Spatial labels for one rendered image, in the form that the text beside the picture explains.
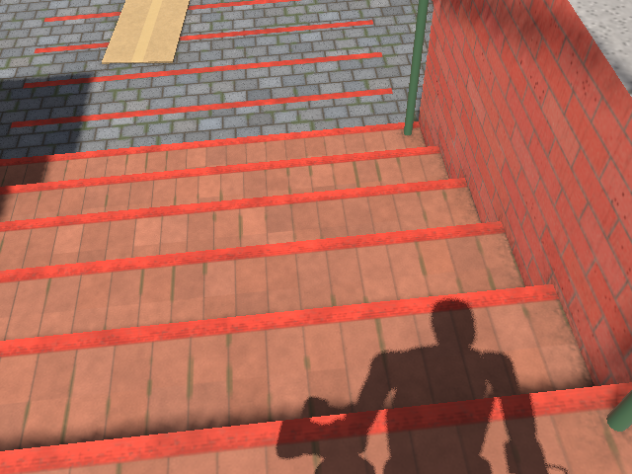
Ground stairs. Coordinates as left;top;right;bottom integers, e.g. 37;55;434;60
0;121;622;451

